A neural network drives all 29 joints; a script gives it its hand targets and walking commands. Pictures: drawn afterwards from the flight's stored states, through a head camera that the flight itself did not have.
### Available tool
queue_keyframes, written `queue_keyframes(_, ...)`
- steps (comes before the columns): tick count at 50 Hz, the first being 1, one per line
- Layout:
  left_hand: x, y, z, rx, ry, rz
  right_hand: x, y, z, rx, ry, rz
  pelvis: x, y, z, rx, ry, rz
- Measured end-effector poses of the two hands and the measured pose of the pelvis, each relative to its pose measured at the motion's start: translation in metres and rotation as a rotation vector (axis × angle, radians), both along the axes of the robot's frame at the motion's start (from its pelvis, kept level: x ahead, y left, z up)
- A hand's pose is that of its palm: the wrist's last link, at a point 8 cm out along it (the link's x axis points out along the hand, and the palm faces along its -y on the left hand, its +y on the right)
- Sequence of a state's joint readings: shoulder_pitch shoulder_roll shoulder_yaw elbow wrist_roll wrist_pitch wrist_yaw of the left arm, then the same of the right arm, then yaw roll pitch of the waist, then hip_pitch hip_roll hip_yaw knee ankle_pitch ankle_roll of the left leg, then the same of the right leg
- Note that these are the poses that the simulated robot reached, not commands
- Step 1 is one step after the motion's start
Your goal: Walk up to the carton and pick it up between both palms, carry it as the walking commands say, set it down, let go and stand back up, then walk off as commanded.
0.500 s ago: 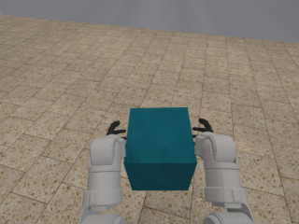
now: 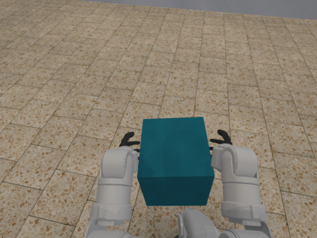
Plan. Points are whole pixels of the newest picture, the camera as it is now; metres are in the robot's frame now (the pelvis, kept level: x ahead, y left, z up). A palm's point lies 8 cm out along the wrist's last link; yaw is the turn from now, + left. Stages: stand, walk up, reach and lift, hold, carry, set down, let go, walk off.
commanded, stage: carry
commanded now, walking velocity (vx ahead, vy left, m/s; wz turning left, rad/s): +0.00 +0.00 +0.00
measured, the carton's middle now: (174, 162) +0.32 -0.03 -0.03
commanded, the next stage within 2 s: none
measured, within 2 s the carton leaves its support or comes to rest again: neither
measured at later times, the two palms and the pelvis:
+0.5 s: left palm (142, 178) +0.23 +0.06 +0.07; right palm (253, 173) +0.23 -0.19 +0.07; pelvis -0.06 -0.07 +0.00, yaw +0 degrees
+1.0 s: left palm (137, 178) +0.24 +0.07 +0.05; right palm (249, 172) +0.24 -0.19 +0.05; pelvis -0.05 -0.07 +0.00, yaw -1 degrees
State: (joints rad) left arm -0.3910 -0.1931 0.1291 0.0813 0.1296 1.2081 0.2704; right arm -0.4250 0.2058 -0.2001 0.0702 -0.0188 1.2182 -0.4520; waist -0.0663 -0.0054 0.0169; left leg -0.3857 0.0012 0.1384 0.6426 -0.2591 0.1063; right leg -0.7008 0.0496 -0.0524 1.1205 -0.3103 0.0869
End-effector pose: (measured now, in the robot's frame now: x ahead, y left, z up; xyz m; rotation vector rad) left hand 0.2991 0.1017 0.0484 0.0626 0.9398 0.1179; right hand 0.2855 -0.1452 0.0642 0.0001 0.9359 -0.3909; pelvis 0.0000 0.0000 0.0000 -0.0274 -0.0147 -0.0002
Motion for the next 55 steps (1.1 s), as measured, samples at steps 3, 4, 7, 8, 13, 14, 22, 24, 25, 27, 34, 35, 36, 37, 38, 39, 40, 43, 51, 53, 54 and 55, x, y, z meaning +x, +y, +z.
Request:
queue_keyframes(3,-0.006,-0.005,0.011,0.011,-0.01,0.004,-0.006,-0.005,0.01,0.007,-0.01,-0.004,-0.013,-0.007,0.008,-0.011,0.038,-0.016)
queue_keyframes(4,-0.007,-0.006,0.015,0.007,-0.026,0.017,-0.005,-0.006,0.014,0.004,-0.027,0.005,-0.016,-0.01,0.009,-0.013,0.052,-0.02)
queue_keyframes(7,-0.007,-0.008,0.03,-0.013,-0.097,0.073,0.001,-0.009,0.028,0.002,-0.1,0.048,-0.024,-0.024,0.007,0.0,0.09,-0.03)
queue_keyframes(8,-0.008,-0.01,0.033,-0.016,-0.123,0.094,0.004,-0.01,0.03,0.001,-0.126,0.069,-0.026,-0.029,0.004,0.015,0.103,-0.032)
queue_keyframes(13,-0.031,-0.019,0.042,0.044,-0.151,0.115,-0.008,-0.021,0.026,0.044,-0.157,0.137,-0.041,-0.048,0.007,0.012,0.1,-0.011)
queue_keyframes(14,-0.037,-0.021,0.042,0.049,-0.149,0.12,-0.013,-0.023,0.024,0.045,-0.154,0.15,-0.043,-0.051,0.006,0.015,0.091,-0.008)
queue_keyframes(22,-0.068,-0.041,0.028,0.05,-0.084,0.091,-0.049,-0.042,0.013,0.0,-0.087,0.162,-0.057,-0.068,0.002,0.032,0.045,0.007)
queue_keyframes(24,-0.068,-0.045,0.024,0.049,-0.071,0.076,-0.051,-0.046,0.01,0.002,-0.076,0.148,-0.059,-0.069,0.001,0.034,0.041,0.006)
queue_keyframes(25,-0.068,-0.046,0.021,0.044,-0.068,0.07,-0.051,-0.048,0.008,0.003,-0.073,0.14,-0.06,-0.069,0.001,0.035,0.041,0.006)
queue_keyframes(27,-0.065,-0.049,0.018,0.027,-0.07,0.057,-0.051,-0.052,0.007,0.0,-0.077,0.127,-0.061,-0.07,0.001,0.036,0.041,0.005)
queue_keyframes(34,-0.055,-0.052,0.013,-0.016,-0.114,0.041,-0.042,-0.057,0.008,-0.009,-0.126,0.114,-0.058,-0.071,0.0,0.035,0.055,0.0)
queue_keyframes(35,-0.054,-0.052,0.013,-0.024,-0.122,0.043,-0.041,-0.057,0.008,-0.009,-0.136,0.115,-0.057,-0.071,0.0,0.036,0.057,-0.001)
queue_keyframes(36,-0.052,-0.051,0.013,-0.029,-0.13,0.043,-0.039,-0.057,0.009,-0.009,-0.144,0.119,-0.056,-0.071,0.0,0.037,0.058,-0.003)
queue_keyframes(37,-0.051,-0.05,0.012,-0.03,-0.135,0.044,-0.037,-0.056,0.008,-0.006,-0.149,0.126,-0.055,-0.071,-0.001,0.038,0.059,-0.005)
queue_keyframes(38,-0.05,-0.049,0.011,-0.03,-0.138,0.048,-0.036,-0.056,0.007,0.001,-0.153,0.133,-0.055,-0.071,-0.001,0.039,0.061,-0.006)
queue_keyframes(39,-0.05,-0.048,0.01,-0.032,-0.143,0.052,-0.035,-0.055,0.006,0.009,-0.158,0.139,-0.054,-0.07,-0.001,0.039,0.062,-0.007)
queue_keyframes(40,-0.05,-0.046,0.01,-0.035,-0.15,0.053,-0.034,-0.054,0.005,0.017,-0.165,0.147,-0.053,-0.07,-0.002,0.039,0.063,-0.008)
queue_keyframes(43,-0.052,-0.041,0.009,-0.032,-0.159,0.057,-0.035,-0.052,0.001,0.05,-0.176,0.181,-0.051,-0.069,-0.002,0.041,0.065,-0.009)
queue_keyframes(51,-0.06,-0.034,0.003,-0.028,-0.149,0.045,-0.042,-0.048,-0.011,0.061,-0.163,0.221,-0.047,-0.065,-0.001,0.04,0.06,-0.011)
queue_keyframes(53,-0.061,-0.034,0.003,-0.029,-0.154,0.042,-0.043,-0.048,-0.012,0.058,-0.166,0.22,-0.047,-0.064,-0.002,0.04,0.06,-0.013)
queue_keyframes(54,-0.061,-0.034,0.003,-0.031,-0.159,0.04,-0.045,-0.048,-0.012,0.056,-0.171,0.22,-0.048,-0.064,-0.002,0.041,0.059,-0.013)
queue_keyframes(55,-0.062,-0.034,0.004,-0.032,-0.163,0.037,-0.046,-0.049,-0.011,0.054,-0.174,0.22,-0.048,-0.064,-0.002,0.041,0.058,-0.014)
